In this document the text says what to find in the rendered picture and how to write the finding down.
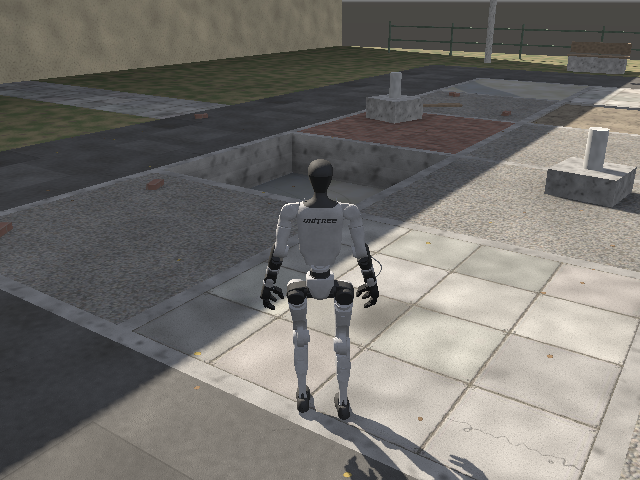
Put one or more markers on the robot right forearm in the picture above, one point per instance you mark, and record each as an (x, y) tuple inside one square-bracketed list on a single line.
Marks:
[(367, 269)]

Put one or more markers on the right robot upper arm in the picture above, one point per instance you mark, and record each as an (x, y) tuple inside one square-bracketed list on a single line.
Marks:
[(352, 213)]

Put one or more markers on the robot left hand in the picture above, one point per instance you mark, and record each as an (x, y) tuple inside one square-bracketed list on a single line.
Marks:
[(266, 295)]

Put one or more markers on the left robot upper arm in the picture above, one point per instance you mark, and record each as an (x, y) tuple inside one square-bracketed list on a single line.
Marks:
[(288, 212)]

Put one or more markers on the robot right hand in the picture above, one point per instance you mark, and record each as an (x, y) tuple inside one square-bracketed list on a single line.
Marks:
[(372, 291)]

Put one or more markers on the robot left forearm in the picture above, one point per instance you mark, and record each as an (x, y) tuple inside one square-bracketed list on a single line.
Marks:
[(272, 270)]

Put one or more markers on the left robot foot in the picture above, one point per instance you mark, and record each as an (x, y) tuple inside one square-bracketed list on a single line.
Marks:
[(303, 403)]

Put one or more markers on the left robot thigh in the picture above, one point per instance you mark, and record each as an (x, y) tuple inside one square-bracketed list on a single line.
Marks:
[(297, 300)]

